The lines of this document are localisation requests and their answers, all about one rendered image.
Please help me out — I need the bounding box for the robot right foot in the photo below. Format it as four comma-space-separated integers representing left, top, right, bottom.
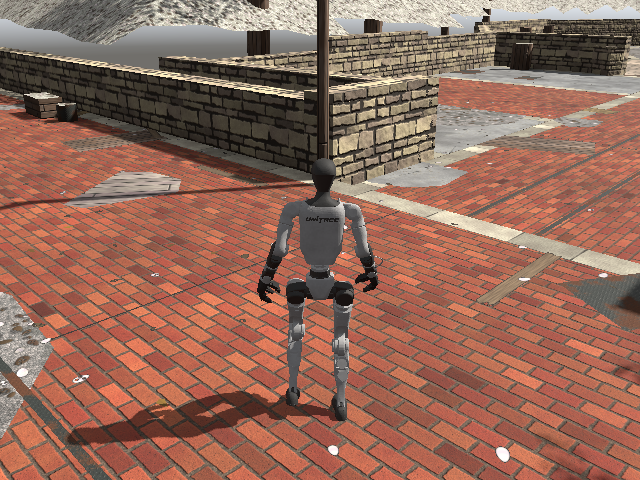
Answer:
332, 394, 347, 421

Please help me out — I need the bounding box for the robot left upper arm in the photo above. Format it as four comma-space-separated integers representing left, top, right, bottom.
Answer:
272, 201, 302, 257

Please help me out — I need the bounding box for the right robot hand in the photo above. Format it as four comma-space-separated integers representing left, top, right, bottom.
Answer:
355, 273, 379, 292

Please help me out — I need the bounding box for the robot left thigh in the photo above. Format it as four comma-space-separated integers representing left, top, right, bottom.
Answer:
286, 278, 306, 341

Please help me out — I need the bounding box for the left robot hand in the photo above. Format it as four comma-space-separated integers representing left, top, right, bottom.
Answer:
257, 279, 281, 303

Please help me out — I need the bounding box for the left robot forearm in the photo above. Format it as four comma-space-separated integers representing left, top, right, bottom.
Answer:
260, 241, 282, 284

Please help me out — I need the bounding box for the robot right upper arm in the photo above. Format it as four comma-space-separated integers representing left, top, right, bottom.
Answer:
343, 202, 371, 258

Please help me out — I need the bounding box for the right robot forearm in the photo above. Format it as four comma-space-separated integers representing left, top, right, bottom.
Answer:
360, 242, 377, 278

